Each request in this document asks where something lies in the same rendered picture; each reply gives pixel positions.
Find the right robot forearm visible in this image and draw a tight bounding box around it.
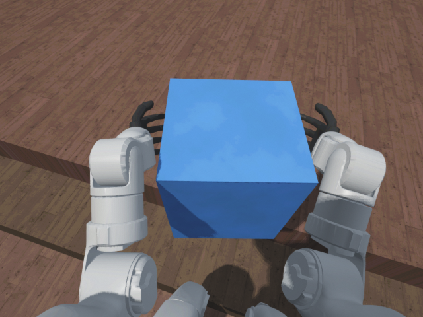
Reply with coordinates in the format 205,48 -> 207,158
304,131 -> 386,286

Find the right robot upper arm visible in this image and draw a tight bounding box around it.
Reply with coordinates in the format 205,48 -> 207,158
281,248 -> 406,317

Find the carton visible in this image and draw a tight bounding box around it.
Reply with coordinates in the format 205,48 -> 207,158
156,79 -> 318,239

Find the left robot forearm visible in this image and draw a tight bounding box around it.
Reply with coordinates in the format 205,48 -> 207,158
79,127 -> 156,300

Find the robot left hand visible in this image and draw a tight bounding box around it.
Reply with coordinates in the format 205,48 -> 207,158
130,100 -> 165,155

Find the left robot upper arm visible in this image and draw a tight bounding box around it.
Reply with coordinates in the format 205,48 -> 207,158
37,252 -> 157,317

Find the left robot thigh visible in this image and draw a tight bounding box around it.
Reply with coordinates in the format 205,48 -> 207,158
154,281 -> 210,317

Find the robot right hand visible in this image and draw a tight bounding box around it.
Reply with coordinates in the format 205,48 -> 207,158
300,103 -> 340,153

